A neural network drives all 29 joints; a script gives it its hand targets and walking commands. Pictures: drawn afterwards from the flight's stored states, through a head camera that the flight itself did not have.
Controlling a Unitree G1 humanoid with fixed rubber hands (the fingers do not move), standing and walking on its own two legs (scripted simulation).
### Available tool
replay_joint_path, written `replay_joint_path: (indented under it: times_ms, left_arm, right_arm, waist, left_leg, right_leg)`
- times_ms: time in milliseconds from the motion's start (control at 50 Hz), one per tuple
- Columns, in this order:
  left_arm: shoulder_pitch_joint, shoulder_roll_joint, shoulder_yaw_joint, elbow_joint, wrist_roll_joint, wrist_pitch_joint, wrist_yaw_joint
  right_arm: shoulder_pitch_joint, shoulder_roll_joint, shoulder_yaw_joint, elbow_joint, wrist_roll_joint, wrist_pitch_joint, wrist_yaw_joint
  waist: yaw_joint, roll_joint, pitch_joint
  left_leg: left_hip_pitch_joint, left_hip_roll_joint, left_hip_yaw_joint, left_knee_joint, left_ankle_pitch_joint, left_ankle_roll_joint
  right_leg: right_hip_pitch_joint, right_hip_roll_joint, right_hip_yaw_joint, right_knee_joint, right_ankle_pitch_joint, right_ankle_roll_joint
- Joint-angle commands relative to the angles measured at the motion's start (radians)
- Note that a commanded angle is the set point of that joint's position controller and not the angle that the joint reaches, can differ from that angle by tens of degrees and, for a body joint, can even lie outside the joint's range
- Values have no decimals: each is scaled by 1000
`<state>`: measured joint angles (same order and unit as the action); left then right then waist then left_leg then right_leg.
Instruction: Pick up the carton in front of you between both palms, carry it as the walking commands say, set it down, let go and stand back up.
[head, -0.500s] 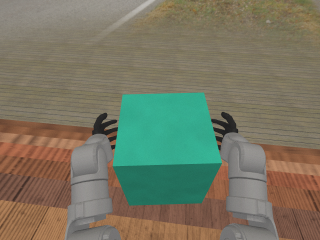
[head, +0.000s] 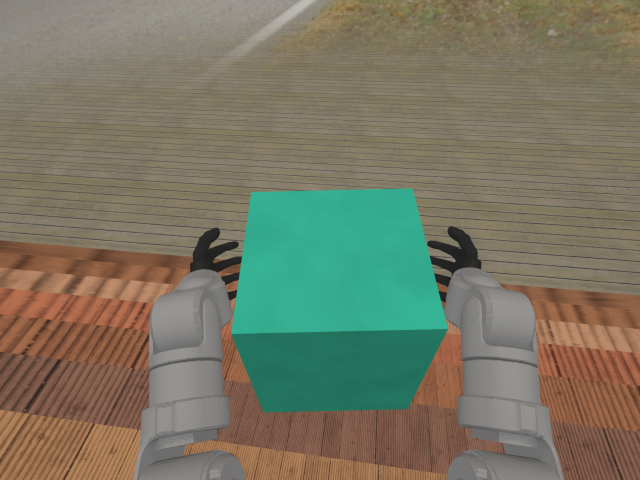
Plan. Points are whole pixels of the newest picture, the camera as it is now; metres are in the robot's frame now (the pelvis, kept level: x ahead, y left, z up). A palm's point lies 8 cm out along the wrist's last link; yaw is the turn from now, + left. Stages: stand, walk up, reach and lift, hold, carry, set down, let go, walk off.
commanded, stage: carry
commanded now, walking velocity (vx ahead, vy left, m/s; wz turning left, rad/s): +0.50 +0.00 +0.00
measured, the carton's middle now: (333, 306) +0.35 +0.00 +0.04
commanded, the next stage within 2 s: none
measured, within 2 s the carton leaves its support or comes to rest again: neither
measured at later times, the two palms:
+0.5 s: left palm (211, 236) +0.52 +0.22 +0.01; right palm (390, 229) +0.53 -0.10 +0.02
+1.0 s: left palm (220, 228) +0.78 +0.30 -0.20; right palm (339, 226) +0.76 -0.01 -0.18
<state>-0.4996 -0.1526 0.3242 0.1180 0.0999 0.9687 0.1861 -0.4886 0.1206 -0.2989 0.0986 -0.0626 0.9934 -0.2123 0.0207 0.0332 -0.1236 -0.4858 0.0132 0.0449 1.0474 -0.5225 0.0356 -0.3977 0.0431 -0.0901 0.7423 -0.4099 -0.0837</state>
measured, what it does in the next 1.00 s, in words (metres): goes down: left foot 0.18 m lower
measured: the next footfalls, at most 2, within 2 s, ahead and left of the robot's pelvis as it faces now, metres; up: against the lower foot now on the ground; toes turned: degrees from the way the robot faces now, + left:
left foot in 0.54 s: +0.35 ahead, +0.15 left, -0.18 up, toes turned +2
right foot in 1.10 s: +0.62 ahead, +0.10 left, -0.36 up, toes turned +0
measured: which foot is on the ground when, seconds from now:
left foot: up 0.00-0.52, down 0.54-1.00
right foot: down 0.00-0.54, up 0.56-1.00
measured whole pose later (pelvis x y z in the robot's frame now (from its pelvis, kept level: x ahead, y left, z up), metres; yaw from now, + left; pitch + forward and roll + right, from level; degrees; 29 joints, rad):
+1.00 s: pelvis +0.45 +0.14 -0.25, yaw +1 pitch +1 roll -2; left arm -0.31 -0.11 0.28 0.10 0.06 0.75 0.21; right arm -0.34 0.17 -0.21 0.13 -0.01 0.75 -0.19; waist -0.11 -0.02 -0.02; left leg -0.29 -0.14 0.08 1.13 -0.86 0.19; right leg -0.69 -0.01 -0.04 0.75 0.30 -0.05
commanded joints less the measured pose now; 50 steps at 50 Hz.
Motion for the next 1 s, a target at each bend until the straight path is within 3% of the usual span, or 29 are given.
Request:
replay_joint_path:
  times_ms: [0,40,140,260,300,320,360,380,400,420,440,460,480,500,520,540,580,600,620,640,700,740,780,800,820,860,900,940,980]
  left_arm:
    - [-654,-801,-623,-127,-224,-15,-22]
    - [-682,-825,-665,-176,-255,-35,-29]
    - [-536,-732,-654,-189,-231,-50,-1]
    - [-474,-687,-622,-137,-200,-33,9]
    - [-482,-689,-617,-113,-191,-32,9]
    - [-443,-688,-606,-86,-178,-31,10]
    - [-468,-689,-604,-80,-173,-39,14]
    - [-483,-702,-620,-73,-186,-43,12]
    - [-443,-703,-625,-19,-193,-43,13]
    - [-487,-740,-652,-39,-211,-50,7]
    - [-510,-747,-661,-49,-214,-57,7]
    - [-515,-767,-670,-65,-222,-64,11]
    - [-531,-762,-667,-80,-222,-73,19]
    - [-546,-760,-654,-80,-202,-77,27]
    - [-514,-705,-612,-41,-171,-71,40]
    - [-448,-668,-560,-16,-149,-65,59]
    - [-409,-661,-489,40,-107,-66,77]
    - [-411,-722,-508,22,-126,-79,70]
    - [-470,-761,-533,-21,-156,-97,57]
    - [-530,-780,-555,-68,-184,-110,46]
    - [-551,-804,-602,-86,-186,-153,26]
    - [-501,-789,-627,-91,-184,-186,19]
    - [-461,-763,-629,-105,-183,-211,17]
    - [-393,-750,-637,-79,-172,-212,14]
    - [-371,-742,-634,-53,-159,-219,11]
    - [-342,-724,-611,-21,-138,-227,13]
    - [-356,-727,-629,-54,-150,-232,17]
    - [-331,-716,-619,-56,-139,-232,25]
    - [-368,-697,-615,-80,-145,-230,30]
  right_arm:
    - [-589,843,543,-32,111,-37,8]
    - [-604,852,564,-68,130,-58,10]
    - [-538,766,586,-130,139,-74,1]
    - [-487,729,561,-75,116,-53,1]
    - [-495,720,548,-49,111,-50,4]
    - [-482,725,552,-34,105,-51,3]
    - [-487,732,531,-17,102,-55,4]
    - [-481,718,516,-15,97,-61,6]
    - [-445,705,496,11,93,-63,6]
    - [-467,683,464,-33,74,-74,0]
    - [-461,662,437,-27,67,-75,0]
    - [-476,653,453,-68,85,-87,2]
    - [-477,644,470,-62,94,-93,7]
    - [-451,649,482,-3,90,-95,13]
    - [-419,634,474,47,93,-97,10]
    - [-396,635,495,45,120,-103,-1]
    - [-501,689,543,-27,199,-113,-4]
    - [-539,743,587,-85,231,-131,6]
    - [-580,794,611,-120,252,-145,18]
    - [-614,834,612,-123,270,-157,29]
    - [-593,851,645,-135,264,-190,48]
    - [-542,841,652,-124,243,-211,52]
    - [-489,836,673,-132,240,-233,51]
    - [-435,825,672,-108,226,-240,47]
    - [-411,811,671,-89,202,-245,43]
    - [-416,793,669,-68,195,-256,35]
    - [-366,799,664,-54,197,-260,33]
    - [-334,790,671,-44,207,-266,25]
    - [-334,780,670,-49,204,-265,20]
  waist:
    - [1,-39,-265]
    - [9,-91,-277]
    - [12,-146,-343]
    - [67,-136,-236]
    - [60,-129,-199]
    - [123,-141,-133]
    - [149,-161,-103]
    - [130,-153,-122]
    - [120,-74,-77]
    - [46,-95,-77]
    - [-49,-152,-96]
    - [-160,-180,-194]
    - [-258,-82,-256]
    - [-259,162,-204]
    - [-180,246,-174]
    - [-95,247,-229]
    - [-72,89,-238]
    - [-61,111,-327]
    - [-47,104,-336]
    - [-28,122,-306]
    - [-84,108,-267]
    - [-92,117,-327]
    - [-86,88,-357]
    - [-112,20,-304]
    - [-124,-19,-255]
    - [-150,-10,-197]
    - [-166,1,-157]
    - [-178,72,-130]
    - [-169,79,-115]
  left_leg:
    - [-309,34,-87,124,29,-17]
    - [-237,20,-70,101,114,-29]
    - [-262,25,-37,153,278,-8]
    - [-512,23,-52,155,170,-15]
    - [-458,16,-46,119,162,-17]
    - [-648,41,-121,-22,310,-19]
    - [-601,42,-75,-177,424,-18]
    - [-492,42,-53,-228,509,-14]
    - [-199,63,-62,-490,820,-16]
    - [86,9,66,-467,899,-24]
    - [275,36,90,-501,941,-19]
    - [464,25,97,-472,862,-2]
    - [578,40,79,-555,818,33]
    - [631,75,21,-598,831,43]
    - [734,141,-77,-386,1191,30]
    - [790,230,-241,-241,1495,47]
    - [549,300,-435,-381,911,134]
    - [509,334,-519,-392,708,202]
    - [426,315,-549,-394,685,219]
    - [407,298,-521,-355,694,205]
    - [363,244,-461,-384,696,198]
    - [462,244,-435,-328,865,214]
    - [541,235,-435,-275,826,199]
    - [568,176,-423,-229,683,159]
    - [545,135,-408,-223,674,136]
    - [567,102,-384,-147,731,121]
    - [456,16,-242,-100,671,75]
    - [341,-17,-172,-98,716,65]
    - [286,-19,-134,-54,717,67]
  right_leg:
    - [376,-317,464,-180,508,-191]
    - [311,-278,378,-165,533,-164]
    - [418,-273,351,-59,760,-167]
    - [571,-278,407,80,810,-120]
    - [502,-279,398,111,813,-109]
    - [609,-235,443,129,587,-86]
    - [593,-197,430,151,489,-75]
    - [533,-203,395,171,462,-74]
    - [259,-137,259,148,221,-48]
    - [63,-113,208,138,154,-31]
    - [36,-138,162,265,275,-30]
    - [23,-167,111,527,550,-6]
    - [-13,-126,39,871,562,35]
    - [-165,-3,18,1135,-124,61]
    - [-414,57,59,1257,-377,67]
    - [-541,36,118,1218,-406,87]
    - [-495,-34,157,1035,-216,88]
    - [-469,-75,187,971,-182,96]
    - [-438,-75,178,921,-170,98]
    - [-448,-107,207,740,2,89]
    - [-445,-82,138,528,106,89]
    - [-462,-75,127,541,147,72]
    - [-537,-78,123,627,225,45]
    - [-603,-99,176,481,403,40]
    - [-605,-79,135,389,426,33]
    - [-638,-60,95,274,495,30]
    - [-463,-19,4,29,749,37]
    - [-245,18,-60,-96,810,36]
    - [-98,26,-95,-169,836,37]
